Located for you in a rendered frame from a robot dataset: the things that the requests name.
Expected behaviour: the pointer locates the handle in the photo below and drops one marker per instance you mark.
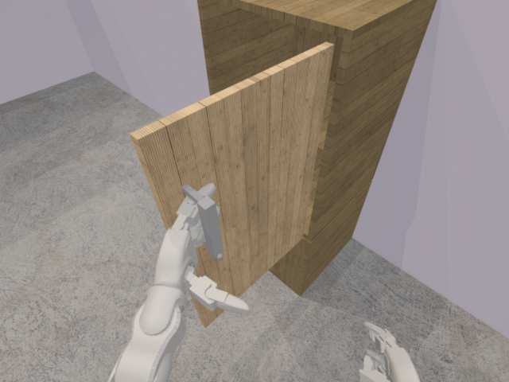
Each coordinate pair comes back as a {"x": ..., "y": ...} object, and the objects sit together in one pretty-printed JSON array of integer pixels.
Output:
[{"x": 209, "y": 219}]

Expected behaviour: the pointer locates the left robot hand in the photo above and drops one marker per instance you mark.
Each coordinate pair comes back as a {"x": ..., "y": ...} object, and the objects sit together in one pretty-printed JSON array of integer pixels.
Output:
[{"x": 178, "y": 250}]

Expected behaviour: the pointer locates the robot left forearm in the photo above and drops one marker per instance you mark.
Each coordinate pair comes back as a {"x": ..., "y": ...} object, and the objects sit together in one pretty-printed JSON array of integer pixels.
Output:
[{"x": 158, "y": 327}]

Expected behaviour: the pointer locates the right robot hand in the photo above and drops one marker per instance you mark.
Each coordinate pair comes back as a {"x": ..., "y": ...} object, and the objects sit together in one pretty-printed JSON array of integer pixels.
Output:
[{"x": 396, "y": 366}]

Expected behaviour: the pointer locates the cupboard door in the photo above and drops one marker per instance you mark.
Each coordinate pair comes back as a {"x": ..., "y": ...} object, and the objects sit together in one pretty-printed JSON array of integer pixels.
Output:
[{"x": 257, "y": 142}]

